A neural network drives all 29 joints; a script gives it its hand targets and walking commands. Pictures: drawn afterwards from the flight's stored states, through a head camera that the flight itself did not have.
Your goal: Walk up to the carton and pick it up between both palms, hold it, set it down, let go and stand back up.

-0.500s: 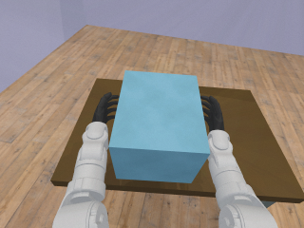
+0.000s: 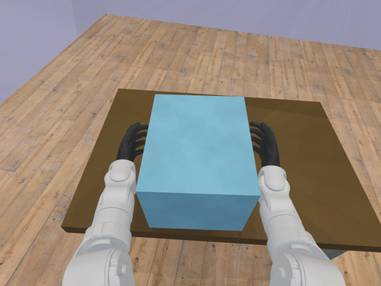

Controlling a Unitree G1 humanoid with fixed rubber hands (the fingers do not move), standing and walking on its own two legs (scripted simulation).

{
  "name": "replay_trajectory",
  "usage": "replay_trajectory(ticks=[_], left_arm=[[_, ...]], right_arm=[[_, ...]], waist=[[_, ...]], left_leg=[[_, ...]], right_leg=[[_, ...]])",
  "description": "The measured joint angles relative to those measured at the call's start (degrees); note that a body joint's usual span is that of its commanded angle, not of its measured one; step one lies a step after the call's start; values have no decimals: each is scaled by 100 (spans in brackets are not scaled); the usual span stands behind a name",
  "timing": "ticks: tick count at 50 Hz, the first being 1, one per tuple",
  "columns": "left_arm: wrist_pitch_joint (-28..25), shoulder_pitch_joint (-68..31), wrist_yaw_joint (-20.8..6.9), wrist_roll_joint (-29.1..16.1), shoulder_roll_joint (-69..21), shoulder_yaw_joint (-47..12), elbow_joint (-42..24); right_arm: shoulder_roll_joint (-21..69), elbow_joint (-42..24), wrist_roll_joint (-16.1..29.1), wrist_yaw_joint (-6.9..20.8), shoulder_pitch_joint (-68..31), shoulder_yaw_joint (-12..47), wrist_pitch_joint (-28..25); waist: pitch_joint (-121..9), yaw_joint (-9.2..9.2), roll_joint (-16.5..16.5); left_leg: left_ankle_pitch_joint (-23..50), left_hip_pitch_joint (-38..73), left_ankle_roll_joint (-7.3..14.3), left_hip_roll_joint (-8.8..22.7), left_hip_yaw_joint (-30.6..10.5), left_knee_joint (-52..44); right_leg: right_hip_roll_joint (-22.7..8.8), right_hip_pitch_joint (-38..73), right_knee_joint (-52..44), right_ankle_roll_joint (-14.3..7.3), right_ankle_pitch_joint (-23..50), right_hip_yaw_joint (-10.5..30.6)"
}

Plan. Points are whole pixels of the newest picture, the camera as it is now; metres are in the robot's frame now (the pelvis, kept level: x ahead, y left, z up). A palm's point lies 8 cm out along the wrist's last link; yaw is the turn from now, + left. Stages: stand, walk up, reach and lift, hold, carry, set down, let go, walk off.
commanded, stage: set down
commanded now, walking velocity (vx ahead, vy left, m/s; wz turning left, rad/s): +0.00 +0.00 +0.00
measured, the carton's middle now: (197, 161) +0.41 +0.01 +0.03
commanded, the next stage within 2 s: none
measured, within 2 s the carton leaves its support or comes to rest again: rests again in 1.66 s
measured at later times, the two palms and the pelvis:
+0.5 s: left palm (131, 161) +0.40 +0.16 +0.02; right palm (263, 164) +0.39 -0.15 +0.04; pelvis +0.01 +0.00 +0.00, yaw +0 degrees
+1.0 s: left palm (132, 169) +0.40 +0.17 -0.01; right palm (258, 169) +0.40 -0.14 +0.01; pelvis +0.01 +0.00 -0.01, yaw +1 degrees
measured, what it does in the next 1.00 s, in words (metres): stands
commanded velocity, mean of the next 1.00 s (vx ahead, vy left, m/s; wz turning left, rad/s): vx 0.00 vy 0.00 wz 0.00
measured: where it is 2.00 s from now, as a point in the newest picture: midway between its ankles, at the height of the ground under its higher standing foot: outside the picture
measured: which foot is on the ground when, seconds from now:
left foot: down 0.00-1.00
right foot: down 0.00-1.00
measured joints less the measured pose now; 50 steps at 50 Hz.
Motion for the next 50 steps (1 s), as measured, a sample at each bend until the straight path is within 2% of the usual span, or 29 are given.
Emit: replay_trajectory(ticks=[14,37,50], left_arm=[[-505,-105,83,3,60,64,563],[-1139,-404,179,91,234,220,1404],[-1671,-417,286,-116,397,94,1996]], right_arm=[[-9,330,-203,-42,-52,-188,-353],[82,583,-719,-22,-270,-688,-594],[102,919,-745,-85,-277,-757,-924]], waist=[[-116,-26,54],[-412,-80,96],[-612,-124,98]], left_leg=[[-13,-355,20,-4,48,39],[-25,-1131,26,10,83,187],[-73,-1629,-3,55,40,420]], right_leg=[[-18,-360,47,16,-15,3],[-30,-1130,206,15,-43,-28],[-2,-1559,355,-20,-79,-112]])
